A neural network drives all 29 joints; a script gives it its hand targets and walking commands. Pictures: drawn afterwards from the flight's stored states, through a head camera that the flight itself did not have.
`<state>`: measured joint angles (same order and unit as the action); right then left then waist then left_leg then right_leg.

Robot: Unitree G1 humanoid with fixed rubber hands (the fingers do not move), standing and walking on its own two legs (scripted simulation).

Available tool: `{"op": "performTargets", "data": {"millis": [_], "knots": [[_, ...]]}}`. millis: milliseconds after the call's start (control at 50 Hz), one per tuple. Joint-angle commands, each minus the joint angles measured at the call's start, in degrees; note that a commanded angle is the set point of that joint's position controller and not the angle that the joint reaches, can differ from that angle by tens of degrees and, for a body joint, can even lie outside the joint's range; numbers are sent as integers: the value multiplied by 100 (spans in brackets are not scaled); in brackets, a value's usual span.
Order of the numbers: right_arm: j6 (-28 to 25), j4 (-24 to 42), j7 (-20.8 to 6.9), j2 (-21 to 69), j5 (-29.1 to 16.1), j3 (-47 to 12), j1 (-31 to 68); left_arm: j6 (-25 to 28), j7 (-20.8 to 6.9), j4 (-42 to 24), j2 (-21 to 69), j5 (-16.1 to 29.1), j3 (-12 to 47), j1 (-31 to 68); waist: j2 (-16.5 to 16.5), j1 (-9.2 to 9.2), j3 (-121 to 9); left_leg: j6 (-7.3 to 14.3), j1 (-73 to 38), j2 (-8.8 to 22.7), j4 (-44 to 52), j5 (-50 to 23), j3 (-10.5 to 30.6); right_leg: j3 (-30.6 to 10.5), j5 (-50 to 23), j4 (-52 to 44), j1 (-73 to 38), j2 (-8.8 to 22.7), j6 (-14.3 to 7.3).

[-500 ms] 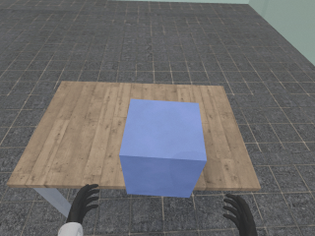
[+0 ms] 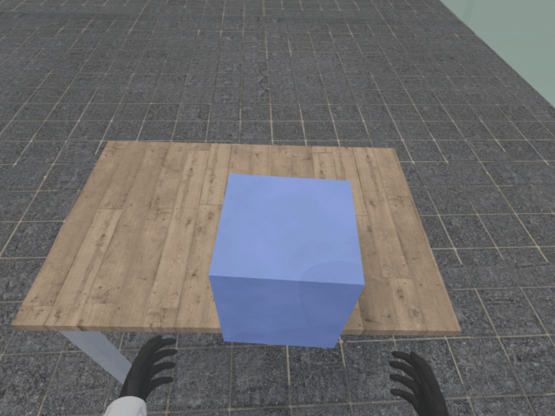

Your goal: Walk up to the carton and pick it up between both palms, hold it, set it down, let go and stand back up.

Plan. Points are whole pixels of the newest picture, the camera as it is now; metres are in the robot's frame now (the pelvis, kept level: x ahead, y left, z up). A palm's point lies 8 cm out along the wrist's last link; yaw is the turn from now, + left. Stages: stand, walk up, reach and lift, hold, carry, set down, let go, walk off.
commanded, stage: set down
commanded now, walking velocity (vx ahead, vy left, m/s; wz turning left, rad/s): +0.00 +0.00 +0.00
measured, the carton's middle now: (284, 265) +0.38 +0.00 -0.05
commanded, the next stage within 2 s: let go in 0.94 s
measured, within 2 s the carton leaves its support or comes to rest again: neither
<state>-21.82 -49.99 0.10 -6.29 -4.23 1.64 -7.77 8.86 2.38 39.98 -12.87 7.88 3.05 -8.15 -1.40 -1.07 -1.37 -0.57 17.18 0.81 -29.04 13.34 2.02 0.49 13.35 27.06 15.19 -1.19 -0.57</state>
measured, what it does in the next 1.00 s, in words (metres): stands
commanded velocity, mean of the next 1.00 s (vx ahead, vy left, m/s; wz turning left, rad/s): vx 0.00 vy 0.00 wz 0.00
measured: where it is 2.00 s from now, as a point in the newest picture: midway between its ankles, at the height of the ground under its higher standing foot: outside the picture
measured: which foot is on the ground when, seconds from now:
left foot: down 0.00-1.00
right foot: down 0.00-1.00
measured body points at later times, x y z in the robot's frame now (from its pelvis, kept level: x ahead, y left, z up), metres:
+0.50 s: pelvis +0.00 +0.00 +0.00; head +0.02 +0.01 +0.45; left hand +0.18 +0.23 -0.10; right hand +0.16 -0.22 -0.09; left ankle +0.02 +0.13 -0.74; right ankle +0.01 -0.11 -0.74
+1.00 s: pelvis +0.00 -0.01 +0.00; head +0.01 +0.01 +0.45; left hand +0.18 +0.22 -0.10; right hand +0.15 -0.23 -0.10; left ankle +0.02 +0.13 -0.74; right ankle +0.01 -0.11 -0.74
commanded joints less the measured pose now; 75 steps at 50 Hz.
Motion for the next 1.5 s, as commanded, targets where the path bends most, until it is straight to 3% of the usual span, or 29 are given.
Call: {"op": "performTargets", "data": {"millis": [0, 80, 160, 180, 240, 280, 320, 460, 520, 580, 640, 660, 700, 720, 860, 920, 960, 980, 1080, 1160, 1200, 1240, 1300, 1380, 1400, 1420, 1440, 1460, 1480], "knots": [[-68, 1045, 50, -744, 185, -24, 714, 36, -31, -1230, -812, -314, -407, 607, 253, 174, -429, -181, -1190, -140, 656, -764, -503, -61, -465, -757, -516, 38, -62], [28, 1181, 47, -752, 241, 53, 685, -93, -28, -1329, -815, -321, -451, 612, 187, 221, -464, -202, -1122, -143, 673, -851, -545, -3, -493, -728, -588, 10, -42], [85, 1023, 6, -807, 255, 74, 655, -208, 54, -1497, -746, -438, -433, 615, 436, 163, -403, -257, -1134, -100, 708, -879, -472, 14, -556, -702, -637, -20, -71], [169, 806, 15, -733, 261, 12, 607, -335, -10, -1013, -736, -498, -470, 542, 335, 171, -321, -221, -1065, -143, 741, -731, -500, -43, -400, -759, -618, 18, -78], [167, 1085, 32, -775, 263, 120, 686, -396, -7, -1430, -793, -460, -488, 591, 265, 249, -514, -205, -1057, -151, 740, -832, -579, 5, -529, -724, -745, -8, -41], [199, 893, 32, -822, 334, 62, 634, -438, -17, -1378, -771, -462, -528, 518, 237, 229, -613, -231, -1145, -153, 671, -1093, -551, 38, -849, -625, -807, 15, -23], [208, 1154, 59, -753, 324, 75, 686, -461, -41, -1565, -807, -442, -493, 586, 202, 148, -556, -189, -1271, -169, 688, -969, -557, -2, -758, -757, -663, 45, 1], [349, 886, -7, -961, 435, 72, 552, -829, -73, -1326, -649, -682, -655, 321, 325, 197, -502, -239, -1371, -167, 784, -1258, -602, 87, -997, -704, -770, 12, 15], [269, 1224, 10, -910, 313, 37, 438, -712, -81, -1817, -787, -592, -651, 335, 222, 239, -678, -197, -1394, -147, 712, -1357, -590, 67, -1137, -726, -821, 13, 37], [358, 1127, -14, -932, 398, 123, 532, -900, -92, -1679, -741, -672, -647, 292, 373, 170, -477, -233, -1412, -147, 799, -1249, -622, 94, -1029, -784, -809, 17, 21], [397, 1081, -18, -999, 453, 176, 539, -993, -93, -1639, -683, -698, -650, 219, 264, 149, -430, -246, -1482, -154, 776, -1356, -602, 141, -1181, -764, -722, 14, 49], [404, 1074, -32, -1029, 384, 159, 573, -991, -88, -1722, -730, -705, -655, 273, 248, 237, -570, -215, -1503, -166, 772, -1293, -645, 119, -1035, -774, -761, 12, 53], [434, 1208, -5, -952, 453, 179, 502, -1038, -115, -1703, -761, -629, -690, 265, 125, 143, -540, -155, -1439, -177, 764, -1172, -643, 111, -1118, -788, -763, 67, 64], [415, 1172, -19, -975, 401, 149, 479, -1043, -132, -1725, -697, -632, -656, 257, 56, 195, -642, -163, -1448, -198, 790, -1138, -677, 98, -1052, -786, -787, 27, 85], [450, 1129, -68, -1086, 435, 189, 445, -1171, -87, -1776, -661, -777, -681, 186, 268, 241, -522, -178, -1448, -185, 798, -1206, -663, 197, -1070, -773, -709, 8, 57], [491, 1180, -56, -960, 462, 167, 393, -1137, -111, -1765, -634, -663, -596, 209, -26, 202, -553, -121, -1508, -170, 772, -1136, -680, 196, -1043, -797, -668, 29, 71], [472, 1198, -40, -958, 481, 258, 358, -1138, -90, -1872, -677, -641, -571, 271, 96, 132, -645, -151, -1483, -182, 781, -1115, -694, 218, -986, -769, -678, 20, 62], [498, 1075, -35, -973, 524, 253, 363, -1183, -104, -1759, -626, -653, -547, 200, 5, 158, -524, -121, -1444, -186, 761, -1138, -677, 192, -1041, -775, -714, 38, 72], [524, 1212, -101, -1025, 490, 272, 332, -1229, -56, -1829, -552, -729, -510, 238, 338, 210, -546, -177, -1428, -168, 820, -1050, -698, 233, -774, -737, -688, 7, 2], [553, 1252, -118, -1092, 546, 268, 325, -1273, -37, -1745, -531, -739, -490, 192, 147, 230, -493, -128, -1497, -138, 853, -1049, -707, 260, -770, -774, -688, -33, -19], [559, 1203, -117, -1082, 545, 332, 378, -1293, -40, -1834, -569, -685, -419, 191, 212, 158, -504, -143, -1453, -145, 856, -925, -693, 251, -646, -773, -655, -26, -18], [583, 1196, -166, -1119, 518, 303, 323, -1335, -14, -1837, -538, -796, -422, 131, 337, 255, -368, -148, -1415, -131, 861, -916, -707, 248, -604, -755, -679, -5, -45], [561, 1454, -105, -1053, 536, 307, 304, -1277, -51, -1864, -593, -643, -410, 253, 76, 166, -556, -114, -1483, -148, 798, -1048, -679, 242, -771, -746, -719, 10, -10], [597, 1349, -122, -1060, 543, 349, 311, -1345, -31, -1827, -563, -706, -402, 255, 184, 191, -413, -118, -1403, -133, 877, -816, -677, 233, -501, -752, -719, -31, -71], [1216, 324, 70, -1978, 760, 290, -376, -955, -7, -740, -1395, -1032, -798, -218, 286, 290, -732, 117, -542, 435, 193, -1748, 261, -684, -1466, -180, -914, 581, -173], [1431, 416, 90, -1866, 696, 259, -316, -831, -69, -707, -1500, -1047, -770, -250, 10, 156, -1123, 170, -507, 414, 163, -1573, 222, -611, -1484, -130, -1219, 706, -169], [1588, 379, 119, -1926, 706, 273, -219, -720, -104, -576, -1443, -1034, -726, -183, 60, 109, -946, 154, -520, 372, 214, -1309, 266, -627, -1179, -199, -955, 675, -159], [1674, 400, 132, -2015, 703, 263, -174, -684, -109, -472, -1304, -1079, -695, -50, 403, 85, -577, 135, -225, 302, 286, -1034, 231, -637, -1069, -256, -926, 689, -113], [1723, 375, 114, -1922, 682, 237, -79, -706, -109, -400, -1401, -1061, -690, -11, 109, 86, -500, 187, -277, 309, 362, -619, 309, -700, -685, -344, -739, 683, -134]]}}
